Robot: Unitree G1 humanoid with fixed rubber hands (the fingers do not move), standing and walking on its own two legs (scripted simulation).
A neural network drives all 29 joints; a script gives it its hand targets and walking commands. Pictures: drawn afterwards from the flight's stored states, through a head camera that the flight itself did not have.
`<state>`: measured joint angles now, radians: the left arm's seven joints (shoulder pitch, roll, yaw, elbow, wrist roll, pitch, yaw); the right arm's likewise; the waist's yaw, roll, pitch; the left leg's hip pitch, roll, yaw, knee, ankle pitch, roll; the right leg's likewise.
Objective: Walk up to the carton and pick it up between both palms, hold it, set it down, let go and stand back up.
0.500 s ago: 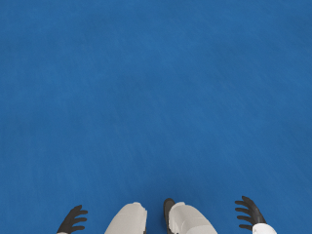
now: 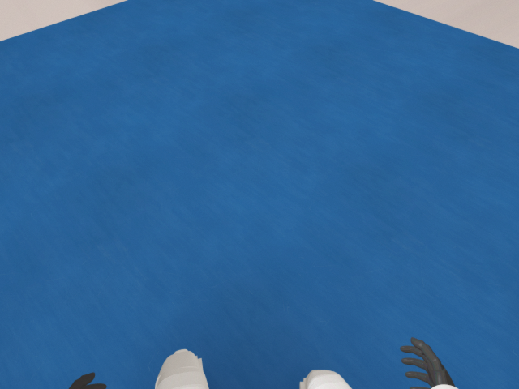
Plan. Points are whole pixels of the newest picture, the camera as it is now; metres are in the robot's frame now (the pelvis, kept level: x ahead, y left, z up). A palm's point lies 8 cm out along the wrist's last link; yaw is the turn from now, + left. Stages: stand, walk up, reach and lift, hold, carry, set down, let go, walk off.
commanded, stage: walk up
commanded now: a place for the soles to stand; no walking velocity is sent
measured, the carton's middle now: out of the picture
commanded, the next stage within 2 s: none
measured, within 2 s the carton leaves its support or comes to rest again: neither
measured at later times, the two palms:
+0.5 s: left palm out of the picture +0.03 +0.17 -0.10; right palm out of the picture -0.21 -0.34 -0.09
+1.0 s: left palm out of the picture -0.08 +0.05 -0.09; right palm out of the picture -0.44 -0.35 -0.09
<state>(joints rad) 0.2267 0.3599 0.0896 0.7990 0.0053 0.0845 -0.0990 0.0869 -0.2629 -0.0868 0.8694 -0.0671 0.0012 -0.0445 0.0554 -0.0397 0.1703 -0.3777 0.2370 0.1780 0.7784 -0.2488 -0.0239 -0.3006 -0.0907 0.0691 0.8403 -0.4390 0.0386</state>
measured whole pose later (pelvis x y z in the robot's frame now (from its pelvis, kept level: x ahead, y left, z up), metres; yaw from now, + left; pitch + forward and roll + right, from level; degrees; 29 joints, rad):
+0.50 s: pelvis -0.15 -0.06 +0.02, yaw -23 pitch -7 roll +2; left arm 0.22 0.35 0.08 0.81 0.06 0.11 -0.11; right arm 0.24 -0.25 -0.08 0.94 -0.07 -0.01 -0.07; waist 0.01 -0.09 0.11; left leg -0.29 0.09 0.22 0.62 -0.20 0.03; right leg -0.58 0.02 0.12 1.34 -0.28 0.07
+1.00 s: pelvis -0.29 -0.11 +0.02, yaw -49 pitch -5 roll +2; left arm 0.35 0.27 0.05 0.85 0.04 0.10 -0.07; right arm 0.30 -0.26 -0.07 0.82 -0.01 -0.03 -0.05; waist 0.05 0.00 0.02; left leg -0.28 -0.04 0.08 0.61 -0.24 0.05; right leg -0.38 0.13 0.17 0.72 -0.30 -0.01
